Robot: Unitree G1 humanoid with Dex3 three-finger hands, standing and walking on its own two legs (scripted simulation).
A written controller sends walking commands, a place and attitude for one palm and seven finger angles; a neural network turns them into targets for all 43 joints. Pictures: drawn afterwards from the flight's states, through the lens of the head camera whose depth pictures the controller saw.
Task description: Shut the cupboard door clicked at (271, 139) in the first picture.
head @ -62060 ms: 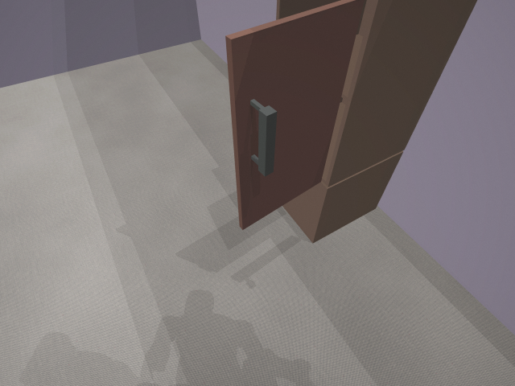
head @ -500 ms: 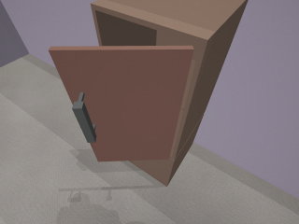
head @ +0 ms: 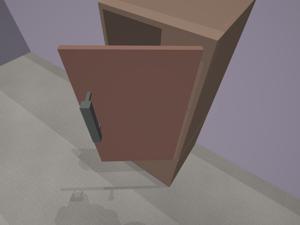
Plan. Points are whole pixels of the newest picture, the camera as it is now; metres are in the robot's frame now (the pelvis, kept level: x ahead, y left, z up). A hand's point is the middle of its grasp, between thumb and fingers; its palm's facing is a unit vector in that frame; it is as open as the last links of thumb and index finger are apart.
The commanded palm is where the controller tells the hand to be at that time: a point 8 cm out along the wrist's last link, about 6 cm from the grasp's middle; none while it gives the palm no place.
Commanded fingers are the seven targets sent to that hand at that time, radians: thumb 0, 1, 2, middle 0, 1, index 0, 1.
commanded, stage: raise the hand and make a fist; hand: left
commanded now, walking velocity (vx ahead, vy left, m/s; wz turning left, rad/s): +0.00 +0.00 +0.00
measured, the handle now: (93, 118) +0.41 +0.21 +0.02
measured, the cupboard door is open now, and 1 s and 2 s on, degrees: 37 37 37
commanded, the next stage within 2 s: bring the fist close to the handle in 1.90 s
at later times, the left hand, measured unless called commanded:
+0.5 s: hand out of the picture +0.12 +0.17 -0.05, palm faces +0.23 -0.97 -0.05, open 5.7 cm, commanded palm +0.11 +0.21 -0.04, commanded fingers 0.00 0.90 0.90 -0.68 -0.82 -0.68 -0.82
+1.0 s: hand (88, 202) +0.18 +0.17 -0.02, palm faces +0.08 -1.00 -0.03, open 3.5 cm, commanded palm +0.15 +0.22 +0.00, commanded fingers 0.00 0.90 0.90 -1.13 -1.32 -1.13 -1.32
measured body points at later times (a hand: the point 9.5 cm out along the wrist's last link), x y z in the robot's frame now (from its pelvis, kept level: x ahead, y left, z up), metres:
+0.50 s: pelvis -0.03 -0.04 -0.10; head +0.01 -0.02 +0.35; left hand +0.10 +0.22 -0.05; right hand +0.23 -0.24 -0.12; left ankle -0.01 +0.06 -0.74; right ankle +0.00 -0.12 -0.74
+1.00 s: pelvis -0.01 -0.03 -0.08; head +0.04 -0.02 +0.37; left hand +0.17 +0.22 -0.01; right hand +0.16 -0.28 -0.15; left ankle -0.01 +0.06 -0.74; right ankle +0.00 -0.12 -0.74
